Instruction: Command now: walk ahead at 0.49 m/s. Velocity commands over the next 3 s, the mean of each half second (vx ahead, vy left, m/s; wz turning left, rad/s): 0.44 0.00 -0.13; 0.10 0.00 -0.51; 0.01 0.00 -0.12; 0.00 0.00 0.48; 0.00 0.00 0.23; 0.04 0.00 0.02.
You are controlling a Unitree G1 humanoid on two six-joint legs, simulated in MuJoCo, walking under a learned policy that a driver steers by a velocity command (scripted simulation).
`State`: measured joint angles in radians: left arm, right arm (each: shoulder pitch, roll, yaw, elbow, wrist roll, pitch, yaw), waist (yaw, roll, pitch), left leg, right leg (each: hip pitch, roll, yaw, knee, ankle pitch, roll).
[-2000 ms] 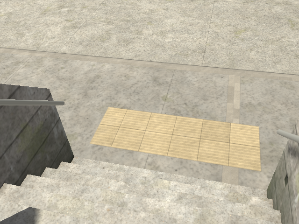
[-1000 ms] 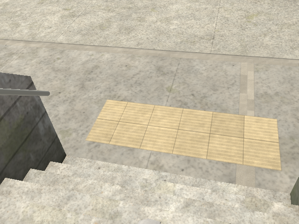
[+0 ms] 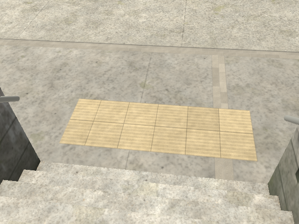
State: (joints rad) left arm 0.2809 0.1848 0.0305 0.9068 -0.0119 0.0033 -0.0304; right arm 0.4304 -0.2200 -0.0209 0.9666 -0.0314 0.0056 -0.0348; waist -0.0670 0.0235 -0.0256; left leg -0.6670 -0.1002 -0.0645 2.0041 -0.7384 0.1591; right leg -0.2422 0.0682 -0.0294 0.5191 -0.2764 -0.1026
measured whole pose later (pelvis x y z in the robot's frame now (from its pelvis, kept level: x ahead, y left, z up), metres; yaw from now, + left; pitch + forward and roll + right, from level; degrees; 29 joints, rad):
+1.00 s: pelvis +0.30 -0.04 -0.29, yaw -21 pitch -4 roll +3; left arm -0.10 0.24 0.08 0.67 0.00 0.06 -0.04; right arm 0.48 -0.25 -0.02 0.88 -0.02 -0.04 -0.06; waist -0.10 0.00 0.03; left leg -0.23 0.21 0.27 1.08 -0.72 -0.10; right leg -0.77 -0.08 0.14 0.97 0.42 0.02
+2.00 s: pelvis +0.37 -0.05 -0.43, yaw -4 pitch -3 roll -3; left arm 0.27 0.45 0.09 0.72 0.05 0.01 0.02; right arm 0.17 -0.22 0.05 0.50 0.05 0.05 -0.02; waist 0.02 -0.12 -0.03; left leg -0.75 0.02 -0.11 1.88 -0.98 -0.04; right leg -0.58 -0.08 0.08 1.13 -0.58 0.04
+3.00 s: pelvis +0.39 +0.00 -0.40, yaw +2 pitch -1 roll +0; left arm 0.43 0.29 0.00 0.81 -0.01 0.00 0.03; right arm 0.09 -0.18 0.06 0.58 -0.01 0.10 -0.02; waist 0.07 -0.02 -0.12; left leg -0.60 -0.03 0.01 1.76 -0.91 0.10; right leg -0.24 -0.08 -0.07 0.36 -0.10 0.00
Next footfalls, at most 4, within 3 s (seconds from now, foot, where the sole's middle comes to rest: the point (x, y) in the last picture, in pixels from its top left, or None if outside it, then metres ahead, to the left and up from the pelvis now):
0.44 left None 0.31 0.13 -0.98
1.12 right None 0.46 -0.31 -1.18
1.92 left None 0.40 0.09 -0.98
2.40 right None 0.49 -0.16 -1.18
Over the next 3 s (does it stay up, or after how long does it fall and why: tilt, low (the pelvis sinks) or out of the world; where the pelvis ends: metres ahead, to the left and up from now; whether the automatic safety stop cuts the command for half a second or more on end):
stays up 0.39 0.00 -0.40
